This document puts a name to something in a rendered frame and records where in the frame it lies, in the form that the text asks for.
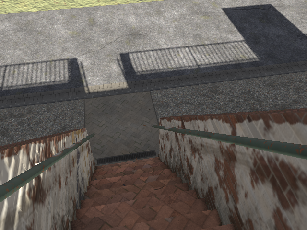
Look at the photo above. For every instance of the stairs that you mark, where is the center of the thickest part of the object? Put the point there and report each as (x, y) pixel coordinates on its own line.
(143, 195)

